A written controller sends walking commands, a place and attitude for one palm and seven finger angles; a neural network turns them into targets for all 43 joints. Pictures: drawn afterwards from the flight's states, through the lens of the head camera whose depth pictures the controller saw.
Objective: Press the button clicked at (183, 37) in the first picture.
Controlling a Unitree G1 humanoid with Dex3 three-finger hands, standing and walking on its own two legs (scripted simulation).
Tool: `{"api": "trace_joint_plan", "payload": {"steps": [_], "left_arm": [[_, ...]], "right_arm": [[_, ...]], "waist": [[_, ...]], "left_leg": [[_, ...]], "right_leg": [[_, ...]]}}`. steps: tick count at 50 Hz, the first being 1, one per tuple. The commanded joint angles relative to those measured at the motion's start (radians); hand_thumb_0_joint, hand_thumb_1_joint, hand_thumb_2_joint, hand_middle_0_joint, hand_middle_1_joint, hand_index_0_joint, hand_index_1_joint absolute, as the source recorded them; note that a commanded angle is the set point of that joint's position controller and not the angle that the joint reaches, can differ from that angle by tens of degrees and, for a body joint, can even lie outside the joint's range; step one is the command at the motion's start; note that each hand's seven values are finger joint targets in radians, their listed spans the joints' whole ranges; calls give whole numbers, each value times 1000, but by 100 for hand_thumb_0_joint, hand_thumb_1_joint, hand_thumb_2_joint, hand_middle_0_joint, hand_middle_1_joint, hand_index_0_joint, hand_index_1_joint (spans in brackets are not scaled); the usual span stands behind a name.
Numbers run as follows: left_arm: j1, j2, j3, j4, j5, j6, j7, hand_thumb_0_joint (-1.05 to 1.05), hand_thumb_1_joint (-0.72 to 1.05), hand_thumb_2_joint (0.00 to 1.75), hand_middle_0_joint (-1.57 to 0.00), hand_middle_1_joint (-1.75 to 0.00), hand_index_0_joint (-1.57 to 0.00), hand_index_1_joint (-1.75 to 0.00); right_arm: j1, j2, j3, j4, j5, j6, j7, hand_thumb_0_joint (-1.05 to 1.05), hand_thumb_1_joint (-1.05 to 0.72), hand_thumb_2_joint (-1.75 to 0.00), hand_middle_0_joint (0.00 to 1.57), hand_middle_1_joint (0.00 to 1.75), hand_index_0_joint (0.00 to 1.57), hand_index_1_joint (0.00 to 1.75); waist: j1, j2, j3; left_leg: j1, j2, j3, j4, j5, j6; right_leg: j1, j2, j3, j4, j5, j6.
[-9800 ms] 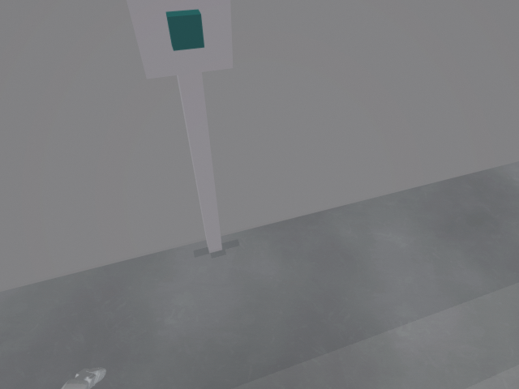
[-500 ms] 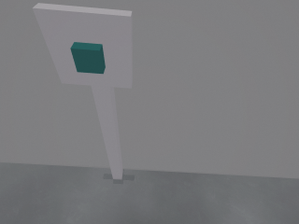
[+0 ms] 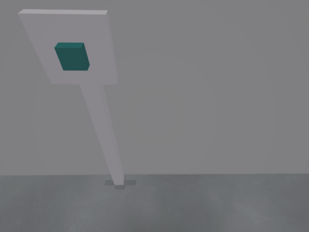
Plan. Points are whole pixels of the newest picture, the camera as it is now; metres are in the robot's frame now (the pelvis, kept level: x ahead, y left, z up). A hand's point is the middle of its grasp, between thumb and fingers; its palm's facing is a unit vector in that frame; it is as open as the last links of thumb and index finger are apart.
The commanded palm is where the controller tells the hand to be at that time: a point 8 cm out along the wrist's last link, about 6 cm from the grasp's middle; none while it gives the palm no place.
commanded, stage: come to a stop and stand still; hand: left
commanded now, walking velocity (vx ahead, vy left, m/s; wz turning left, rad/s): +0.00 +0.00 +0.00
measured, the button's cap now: (73, 56) +0.51 +0.25 +0.21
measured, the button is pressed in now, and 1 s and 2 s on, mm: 0 0 0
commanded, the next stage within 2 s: look again from close up in 0.52 s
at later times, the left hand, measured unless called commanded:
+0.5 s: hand out of the picture -0.07 +0.19 -0.17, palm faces +0.05 -0.98 -0.20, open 7.4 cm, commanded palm none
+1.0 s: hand out of the picture +0.05 +0.21 -0.16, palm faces +0.02 -0.97 -0.23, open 7.3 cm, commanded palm none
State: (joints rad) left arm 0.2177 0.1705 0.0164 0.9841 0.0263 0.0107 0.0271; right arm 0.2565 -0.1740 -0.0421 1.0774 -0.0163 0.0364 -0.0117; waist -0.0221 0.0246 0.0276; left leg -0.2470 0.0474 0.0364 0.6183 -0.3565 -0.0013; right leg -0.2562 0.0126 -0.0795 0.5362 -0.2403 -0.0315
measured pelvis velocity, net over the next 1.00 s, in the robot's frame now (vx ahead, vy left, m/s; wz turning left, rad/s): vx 0.02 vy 0.03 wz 0.00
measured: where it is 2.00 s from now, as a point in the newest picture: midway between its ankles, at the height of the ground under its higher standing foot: outside the picture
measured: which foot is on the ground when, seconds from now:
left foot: down 0.00-1.00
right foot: down 0.00-1.00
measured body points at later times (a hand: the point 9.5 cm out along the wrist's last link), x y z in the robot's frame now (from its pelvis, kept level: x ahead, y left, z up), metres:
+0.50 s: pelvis -0.02 +0.01 +0.01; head -0.03 +0.02 +0.46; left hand -0.07 +0.24 -0.15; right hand -0.03 -0.22 -0.15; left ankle +0.00 +0.12 -0.73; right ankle +0.03 -0.10 -0.73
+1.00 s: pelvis +0.02 +0.03 +0.01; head +0.01 +0.01 +0.46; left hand +0.04 +0.26 -0.14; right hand +0.02 -0.18 -0.16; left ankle +0.00 +0.12 -0.73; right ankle +0.03 -0.10 -0.73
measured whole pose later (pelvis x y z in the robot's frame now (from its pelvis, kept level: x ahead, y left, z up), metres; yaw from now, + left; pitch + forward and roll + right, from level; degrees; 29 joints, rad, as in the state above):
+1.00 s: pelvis +0.02 +0.03 +0.01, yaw +0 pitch +0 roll +1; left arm 0.28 0.15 -0.01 1.05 0.02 -0.03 0.03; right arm 0.34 -0.16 0.02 1.06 -0.02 -0.02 -0.01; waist 0.00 0.04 -0.02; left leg -0.18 -0.04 0.07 0.45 -0.27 0.05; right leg -0.25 -0.06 -0.03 0.49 -0.24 0.02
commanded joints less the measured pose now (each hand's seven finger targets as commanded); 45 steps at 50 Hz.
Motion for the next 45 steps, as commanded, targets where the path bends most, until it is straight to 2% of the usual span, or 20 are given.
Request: {"api": "trace_joint_plan", "payload": {"steps": [1, 2, 3, 4, 5, 10, 13, 23, 30, 31, 32, 33, 34, 35, 37, 38, 39, 40, 42, 45], "left_arm": [[30, 119, 29, -28, -18, -14, 6, 0, 90, 90, -20, -30, -20, -30], [40, 112, 27, -21, -18, -16, 3, 0, 90, 90, -20, -30, -20, -30], [49, 117, 28, -5, -13, -13, 6, 0, 90, 90, -20, -30, -20, -30], [62, 124, 31, 7, -10, -13, 6, 0, 90, 90, -20, -30, -20, -30], [89, 123, 31, 17, -8, -17, 5, 0, 90, 90, -20, -30, -20, -30], [116, 123, 24, 53, -6, -23, 2, 0, 90, 90, -20, -30, -20, -30], [135, 114, 22, 65, -5, -24, 2, 0, 90, 90, -20, -30, -20, -30], [196, 105, 18, 92, -2, -29, 3, 0, 90, 90, -20, -30, -20, -30], [197, 118, 22, 89, -2, -35, 5, 0, 90, 90, -20, -30, -20, -30], [249, 84, -6, 112, 7, -37, 42, 0, 90, 90, -20, -30, -20, -30], [183, 148, 2, 71, 1, -41, 32, 0, 90, 90, -20, -30, -20, -30], [132, 155, 16, 43, 1, -41, 28, 0, 90, 90, -20, -30, -20, -30], [117, 154, 15, 36, -3, -44, 23, 0, 90, 90, -20, -30, -20, -30], [106, 148, 15, 31, -3, -43, 21, 0, 90, 90, -20, -30, -20, -30], [143, 94, 3, 36, -8, -38, 14, 0, 90, 90, -20, -30, -20, -30], [162, 77, -1, 46, -5, -34, 11, 0, 90, 90, -20, -30, -20, -30], [175, 67, -5, 52, -2, -32, 9, 0, 90, 90, -20, -30, -20, -30], [170, 69, -6, 57, 0, -34, 6, 0, 90, 90, -20, -30, -20, -30], [168, 60, -10, 59, -5, -37, 5, 0, 90, 90, -20, -30, -20, -30], [150, 62, -11, 56, -9, -41, 7, 0, 90, 90, -20, -30, -20, -30]], "right_arm": [[83, -70, -6, -3, 1, -35, -13, 0, -90, -90, 20, 30, 20, 30], [58, -91, -2, -9, -3, -40, -14, 0, -90, -90, 20, 30, 20, 30], [27, -90, -3, -4, -3, -42, -9, 0, -90, -90, 20, 30, 20, 30], [9, -93, -4, -7, -3, -44, -7, 0, -90, -90, 20, 30, 20, 30], [10, -100, -4, -11, -2, -47, -7, 0, -90, -90, 20, 30, 20, 30], [61, -98, -6, 3, -2, -42, -10, 0, -90, -90, 20, 30, 20, 30], [86, -102, -6, 8, -3, -38, -10, 0, -90, -90, 20, 30, 20, 30], [103, -112, -3, 8, -1, -44, -12, 0, -90, -90, 20, 30, 20, 30], [100, -121, -5, 7, 1, -51, -12, 0, -90, -90, 20, 30, 20, 30], [-20, -94, 14, -65, 0, -52, 3, 0, -90, -90, 20, 30, 20, 30], [59, -34, 23, -83, 1, -35, 8, 0, -90, -90, 20, 30, 20, 30], [123, -35, 21, -72, -3, -39, 7, 0, -90, -90, 20, 30, 20, 30], [159, -35, 24, -60, -1, -43, 10, 0, -90, -90, 20, 30, 20, 30], [186, -39, 25, -65, -6, -50, 12, 0, -90, -90, 20, 30, 20, 30], [131, -74, 25, -87, -6, -61, 4, 0, -90, -90, 20, 30, 20, 30], [101, -91, 23, -101, -4, -63, 2, 0, -90, -90, 20, 30, 20, 30], [73, -99, 22, -109, -1, -64, -1, 0, -90, -90, 20, 30, 20, 30], [68, -97, 23, -113, -1, -65, -1, 0, -90, -90, 20, 30, 20, 30], [84, -94, 29, -104, -1, -71, -4, 0, -90, -90, 20, 30, 20, 30], [114, -85, 34, -82, 1, -76, -6, 0, -90, -90, 20, 30, 20, 30]], "waist": [[8, 11, 43], [27, 34, 52], [39, 88, 49], [49, 108, 74], [58, 117, 62], [36, 12, 61], [26, -19, 78], [28, -32, 100], [25, -37, 73], [69, -15, 111], [-2, -74, -6], [-32, -43, -5], [-42, -19, -16], [-42, 37, -30], [0, 122, 23], [20, 135, 51], [38, 105, 77], [44, 51, 105], [41, 10, 115], [30, -41, 95]], "left_leg": [[63, 65, -100, -240, 121, 26], [-5, 93, -130, -278, 90, 38], [-70, 90, -137, -318, 4, 34], [-120, 86, -142, -350, -62, 33], [-129, 83, -141, -355, -66, 34], [-73, 57, -109, -339, -84, 32], [-65, 50, -102, -333, -95, 33], [-76, 53, -115, -340, -102, 44], [-59, 49, -113, -315, -56, 46], [-104, 27, 19, -99, -5, -11], [-4, -34, -8, -38, -33, -6], [49, -29, -10, -50, 6, 5], [69, -15, -10, -80, 28, 6], [66, -9, -32, -132, 38, 7], [-90, 68, -156, -288, -77, 39], [-159, 91, -199, -354, -141, 55], [-203, 92, -203, -375, -159, 63], [-233, 84, -198, -372, -143, 64], [-192, 69, -176, -373, -88, 58], [-113, 59, -149, -342, 54, 56]], "right_leg": [[-88, -122, 172, -209, -90, -22], [-24, -96, 155, -210, -56, 2], [41, -95, 142, -199, -64, 10], [74, -95, 133, -186, -51, 10], [108, -94, 135, -186, -23, 10], [50, -108, 151, -253, -126, 11], [8, -111, 159, -275, -181, 13], [-26, -107, 160, -252, -167, 10], [-24, -115, 170, -242, -150, 3], [-32, -158, 153, -224, -75, 20], [-123, -207, 253, -281, -370, -25], [-199, -218, 245, -277, -411, -48], [-209, -196, 196, -246, -368, -51], [-189, -167, 154, -170, -304, -44], [-94, -87, 94, -90, -213, -13], [-29, -67, 61, -47, -129, -5], [16, -64, 52, -40, -76, -1], [36, -69, 58, -47, -52, -3], [28, -81, 83, -76, -22, -5], [29, -95, 96, -99, 33, -3]]}}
